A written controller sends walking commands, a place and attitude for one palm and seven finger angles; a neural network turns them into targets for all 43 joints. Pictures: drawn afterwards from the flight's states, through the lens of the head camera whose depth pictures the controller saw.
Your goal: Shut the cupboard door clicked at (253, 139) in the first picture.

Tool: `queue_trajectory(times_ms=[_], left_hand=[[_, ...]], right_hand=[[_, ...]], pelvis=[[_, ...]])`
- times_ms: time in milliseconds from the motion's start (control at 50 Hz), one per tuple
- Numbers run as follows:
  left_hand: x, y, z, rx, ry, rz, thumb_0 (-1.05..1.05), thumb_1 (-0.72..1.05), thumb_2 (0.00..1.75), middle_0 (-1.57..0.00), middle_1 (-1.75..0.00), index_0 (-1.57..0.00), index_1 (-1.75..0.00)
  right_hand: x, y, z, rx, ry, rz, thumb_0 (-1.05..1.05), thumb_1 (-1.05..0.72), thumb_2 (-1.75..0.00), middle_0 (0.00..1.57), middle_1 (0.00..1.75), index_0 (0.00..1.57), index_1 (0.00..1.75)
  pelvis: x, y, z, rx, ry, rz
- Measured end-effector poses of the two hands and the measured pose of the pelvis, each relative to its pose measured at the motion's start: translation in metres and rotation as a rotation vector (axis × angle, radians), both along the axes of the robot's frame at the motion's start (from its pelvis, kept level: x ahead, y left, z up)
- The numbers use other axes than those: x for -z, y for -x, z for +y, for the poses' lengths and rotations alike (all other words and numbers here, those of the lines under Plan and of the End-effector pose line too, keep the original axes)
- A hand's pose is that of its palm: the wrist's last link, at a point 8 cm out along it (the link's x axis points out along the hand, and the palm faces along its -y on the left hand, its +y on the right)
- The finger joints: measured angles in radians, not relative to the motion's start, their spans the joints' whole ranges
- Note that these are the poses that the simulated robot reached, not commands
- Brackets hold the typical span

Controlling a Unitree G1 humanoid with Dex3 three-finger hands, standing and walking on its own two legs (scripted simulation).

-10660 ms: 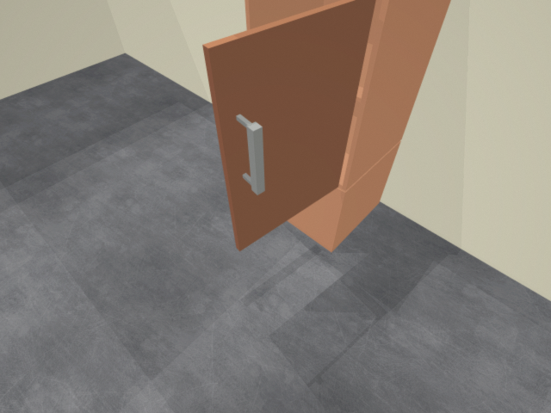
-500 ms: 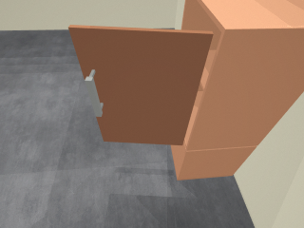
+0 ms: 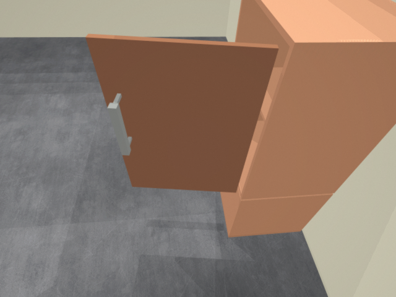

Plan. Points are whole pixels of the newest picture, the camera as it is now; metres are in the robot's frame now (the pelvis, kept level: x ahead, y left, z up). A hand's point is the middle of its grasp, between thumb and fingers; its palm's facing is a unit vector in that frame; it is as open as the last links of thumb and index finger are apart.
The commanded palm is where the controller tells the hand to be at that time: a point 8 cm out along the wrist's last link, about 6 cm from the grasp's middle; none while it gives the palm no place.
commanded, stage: shuffle to correct the standing spot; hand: left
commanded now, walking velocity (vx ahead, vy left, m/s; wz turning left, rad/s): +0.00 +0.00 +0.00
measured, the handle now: (122, 125) +0.53 +0.25 +0.01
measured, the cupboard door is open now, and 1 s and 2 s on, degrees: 82 82 82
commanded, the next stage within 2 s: come to a stop and stand still in 0.32 s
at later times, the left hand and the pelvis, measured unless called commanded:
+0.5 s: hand out of the picture +0.00 +0.19 -0.19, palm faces +0.05 -0.99 -0.14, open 7.4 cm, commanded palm none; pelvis +0.05 +0.03 -0.01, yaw -1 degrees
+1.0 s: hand out of the picture +0.12 +0.20 -0.18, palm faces +0.01 -0.98 -0.22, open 7.3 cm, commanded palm none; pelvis +0.05 +0.02 -0.02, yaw -1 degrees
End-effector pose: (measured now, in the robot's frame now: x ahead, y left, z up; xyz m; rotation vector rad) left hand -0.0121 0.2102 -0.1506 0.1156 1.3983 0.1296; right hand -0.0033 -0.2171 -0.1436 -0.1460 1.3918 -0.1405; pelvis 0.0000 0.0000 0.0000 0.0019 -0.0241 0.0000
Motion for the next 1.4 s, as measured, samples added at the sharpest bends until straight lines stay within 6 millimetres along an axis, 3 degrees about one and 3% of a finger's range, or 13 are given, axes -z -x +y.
queue_trajectory(times_ms=[280, 460, 520, 700, 780, 880, 980, 1160, 1260, 1400], left_hand=[[0.006, 0.001, 0.0, -0.03, 0.016, 0.015, 0.01, 0.91, 0.9, -0.2, -0.3, -0.2, -0.3], [0.018, 0.001, 0.025, -0.066, 0.028, 0.093, 0.01, 0.91, 0.9, -0.2, -0.3, -0.2, -0.3], [0.014, -0.018, 0.034, -0.038, 0.014, 0.101, 0.01, 0.91, 0.9, -0.2, -0.3, -0.2, -0.3], [0.005, -0.104, 0.053, -0.019, -0.051, -0.079, 0.01, 0.93, 0.9, -0.2, -0.3, -0.2, -0.3], [0.001, -0.125, 0.055, 0.014, -0.069, -0.113, 0.01, 0.93, 0.9, -0.2, -0.3, -0.2, -0.3], [0.0, -0.136, 0.05, 0.036, -0.07, -0.146, 0.01, 0.92, 0.9, -0.2, -0.3, -0.2, -0.3], [0.0, -0.129, 0.039, 0.044, -0.069, -0.177, 0.01, 0.91, 0.9, -0.2, -0.3, -0.2, -0.3], [-0.014, -0.091, 0.03, 0.051, -0.083, -0.159, 0.01, 0.92, 0.9, -0.21, -0.3, -0.2, -0.3], [-0.019, -0.068, 0.03, 0.042, -0.106, -0.108, 0.01, 0.91, 0.9, -0.21, -0.3, -0.2, -0.3], [-0.02, -0.051, 0.022, 0.024, -0.114, -0.044, 0.01, 0.91, 0.9, -0.2, -0.3, -0.2, -0.3]], right_hand=[[0.004, -0.003, 0.004, -0.002, -0.003, 0.028, 0.0, -0.91, -0.9, 0.2, 0.3, 0.2, 0.3], [0.001, -0.023, 0.02, 0.003, 0.04, 0.022, 0.0, -0.91, -0.9, 0.2, 0.3, 0.2, 0.3], [-0.001, -0.024, 0.031, 0.017, 0.042, 0.023, 0.0, -0.91, -0.9, 0.2, 0.3, 0.2, 0.3], [0.008, -0.03, 0.052, 0.041, -0.011, 0.087, 0.0, -0.91, -0.9, 0.2, 0.3, 0.21, 0.3], [0.014, -0.048, 0.049, 0.068, -0.017, 0.043, 0.0, -0.91, -0.9, 0.2, 0.3, 0.21, 0.3], [0.015, -0.059, 0.033, 0.069, 0.01, -0.006, 0.01, -0.93, -0.9, 0.21, 0.3, 0.21, 0.3], [0.014, -0.072, 0.013, 0.053, 0.025, -0.095, 0.01, -0.92, -0.9, 0.2, 0.3, 0.21, 0.3], [0.007, -0.09, -0.006, -0.013, 0.002, -0.225, 0.0, -0.91, -0.9, 0.2, 0.3, 0.2, 0.3], [0.008, -0.08, -0.019, -0.03, -0.004, -0.193, 0.0, -0.91, -0.9, 0.2, 0.3, 0.2, 0.3], [0.011, -0.044, -0.035, -0.02, 0.001, -0.06, 0.0, -0.91, -0.9, 0.2, 0.3, 0.2, 0.3]], pelvis=[[0.005, -0.013, 0.003, -0.003, 0.009, 0.001], [0.012, -0.042, 0.026, 0.007, 0.01, 0.011], [0.009, -0.05, 0.032, 0.012, 0.012, 0.008], [0.01, -0.065, 0.034, -0.011, -0.004, -0.007], [0.011, -0.064, 0.033, 0.004, 0.002, -0.001], [0.013, -0.057, 0.03, 0.014, -0.007, -0.001], [0.015, -0.049, 0.024, 0.01, -0.001, -0.004], [0.01, -0.037, 0.01, 0.019, -0.013, -0.027], [0.006, -0.033, 0.0, 0.016, -0.018, -0.014], [0.004, -0.035, -0.012, 0.006, -0.018, -0.002]])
